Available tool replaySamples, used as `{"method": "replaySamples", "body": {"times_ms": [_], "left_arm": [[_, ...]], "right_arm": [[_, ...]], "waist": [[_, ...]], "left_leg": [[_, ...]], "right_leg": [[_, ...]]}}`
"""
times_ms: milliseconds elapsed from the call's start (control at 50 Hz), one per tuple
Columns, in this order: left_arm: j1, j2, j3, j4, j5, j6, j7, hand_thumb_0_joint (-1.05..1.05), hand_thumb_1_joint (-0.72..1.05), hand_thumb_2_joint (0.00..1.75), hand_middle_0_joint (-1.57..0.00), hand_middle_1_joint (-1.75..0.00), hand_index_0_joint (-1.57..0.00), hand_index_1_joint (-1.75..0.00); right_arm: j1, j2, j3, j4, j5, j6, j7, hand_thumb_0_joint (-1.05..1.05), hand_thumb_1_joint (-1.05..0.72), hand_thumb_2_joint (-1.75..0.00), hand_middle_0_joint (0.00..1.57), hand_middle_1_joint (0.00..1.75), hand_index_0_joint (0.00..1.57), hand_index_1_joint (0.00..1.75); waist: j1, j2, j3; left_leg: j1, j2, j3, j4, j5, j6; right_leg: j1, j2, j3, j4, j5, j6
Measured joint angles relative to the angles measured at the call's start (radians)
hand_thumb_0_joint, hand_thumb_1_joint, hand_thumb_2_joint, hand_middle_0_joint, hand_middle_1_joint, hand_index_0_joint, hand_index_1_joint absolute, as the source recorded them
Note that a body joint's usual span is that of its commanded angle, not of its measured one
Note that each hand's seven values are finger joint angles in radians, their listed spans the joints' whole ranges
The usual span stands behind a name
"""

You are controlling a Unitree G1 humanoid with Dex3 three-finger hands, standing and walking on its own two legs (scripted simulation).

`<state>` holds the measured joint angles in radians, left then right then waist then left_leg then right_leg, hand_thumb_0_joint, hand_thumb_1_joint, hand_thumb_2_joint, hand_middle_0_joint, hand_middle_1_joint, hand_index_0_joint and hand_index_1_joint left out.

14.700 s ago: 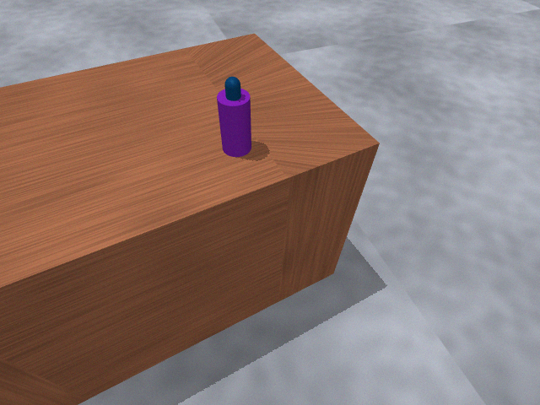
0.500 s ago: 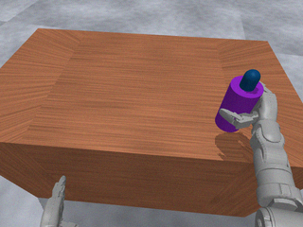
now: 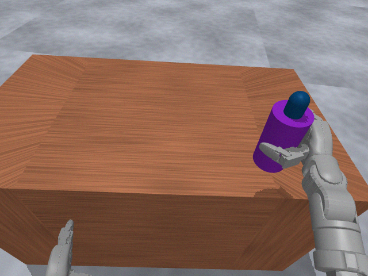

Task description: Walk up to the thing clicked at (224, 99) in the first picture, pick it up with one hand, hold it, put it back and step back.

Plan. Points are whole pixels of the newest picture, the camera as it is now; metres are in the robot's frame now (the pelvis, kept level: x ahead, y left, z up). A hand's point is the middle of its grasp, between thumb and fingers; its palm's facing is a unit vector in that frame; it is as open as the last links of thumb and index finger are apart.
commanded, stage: lift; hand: right
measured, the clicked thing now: (283, 131) +0.36 -0.17 +0.17
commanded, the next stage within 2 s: hold in 0.38 s
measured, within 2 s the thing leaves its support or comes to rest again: neither
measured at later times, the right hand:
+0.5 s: hand (292, 138) +0.33 -0.17 +0.19, palm faces +0.12 +0.99 -0.05, open 10.3 cm
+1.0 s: hand (300, 137) +0.31 -0.17 +0.21, palm faces +0.12 +0.99 -0.07, open 10.3 cm
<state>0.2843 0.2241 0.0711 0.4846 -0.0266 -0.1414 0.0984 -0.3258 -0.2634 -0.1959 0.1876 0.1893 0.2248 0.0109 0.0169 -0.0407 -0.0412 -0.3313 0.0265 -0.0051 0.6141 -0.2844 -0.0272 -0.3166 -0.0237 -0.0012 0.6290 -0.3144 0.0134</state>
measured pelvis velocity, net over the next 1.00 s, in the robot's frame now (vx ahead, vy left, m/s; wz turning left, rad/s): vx -0.01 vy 0.00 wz -0.02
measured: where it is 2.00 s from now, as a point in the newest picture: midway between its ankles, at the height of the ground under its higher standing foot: outside the picture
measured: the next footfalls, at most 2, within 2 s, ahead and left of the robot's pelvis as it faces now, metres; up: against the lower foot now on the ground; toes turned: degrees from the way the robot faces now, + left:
none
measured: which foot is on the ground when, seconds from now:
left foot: down 0.00-1.00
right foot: down 0.00-1.00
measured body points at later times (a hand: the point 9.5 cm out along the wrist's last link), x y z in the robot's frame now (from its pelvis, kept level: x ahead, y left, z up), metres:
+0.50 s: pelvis -0.01 +0.00 +0.00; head -0.04 +0.03 +0.45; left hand +0.16 +0.26 -0.06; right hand +0.32 -0.22 +0.19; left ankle +0.02 +0.14 -0.73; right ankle +0.01 -0.13 -0.73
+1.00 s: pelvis -0.01 +0.00 +0.00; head -0.04 +0.03 +0.45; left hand +0.17 +0.26 -0.06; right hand +0.30 -0.23 +0.22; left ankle +0.02 +0.14 -0.73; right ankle +0.01 -0.13 -0.73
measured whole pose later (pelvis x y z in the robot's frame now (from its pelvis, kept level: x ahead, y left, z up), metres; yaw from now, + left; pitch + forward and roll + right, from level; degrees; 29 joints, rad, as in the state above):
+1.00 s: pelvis -0.01 +0.00 +0.00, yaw -1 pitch -3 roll +0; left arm 0.24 0.23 0.08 0.62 -0.02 -0.25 0.11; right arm -0.24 -0.28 -0.23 -0.17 0.23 0.53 0.03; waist 0.00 -0.07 -0.04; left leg -0.28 0.03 0.01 0.59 -0.26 -0.02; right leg -0.27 -0.02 0.01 0.60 -0.29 0.02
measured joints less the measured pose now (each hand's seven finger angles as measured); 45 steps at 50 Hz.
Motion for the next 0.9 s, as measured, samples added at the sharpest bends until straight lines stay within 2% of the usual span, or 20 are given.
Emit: {"method": "replaySamples", "body": {"times_ms": [340,660,900], "left_arm": [[-0.018,-0.009,-0.015,0.066,0.002,-0.039,0.014,-0.01,-0.53,0.05,-0.04,-0.05,-0.04,-0.05],[-0.031,0.008,0.007,0.111,0.005,-0.084,0.018,-0.01,-0.53,0.06,-0.04,-0.05,-0.05,-0.05],[-0.042,-0.001,0.002,0.133,0.006,-0.094,0.016,-0.01,-0.54,0.06,-0.05,-0.05,-0.05,-0.06]], "right_arm": [[0.044,-0.003,-0.013,-0.157,0.021,0.134,-0.003,-0.01,0.49,-1.11,0.69,1.07,0.74,1.10],[0.064,-0.005,-0.022,-0.255,0.033,0.216,0.009,-0.01,0.49,-1.11,0.69,1.07,0.74,1.10],[0.076,-0.010,-0.028,-0.315,0.038,0.278,0.013,-0.01,0.49,-1.11,0.69,1.07,0.73,1.10]], "waist": [[-0.008,-0.017,0.008],[-0.012,-0.023,0.008],[-0.018,-0.030,-0.003]], "left_leg": [[0.040,0.002,0.010,-0.025,0.021,0.004],[0.051,0.001,0.011,-0.033,0.026,0.005],[0.057,0.004,0.014,-0.031,0.023,0.004]], "right_leg": [[0.039,0.002,0.009,-0.031,0.028,0.004],[0.048,0.002,0.010,-0.037,0.033,0.004],[0.052,0.004,0.014,-0.034,0.030,0.004]]}}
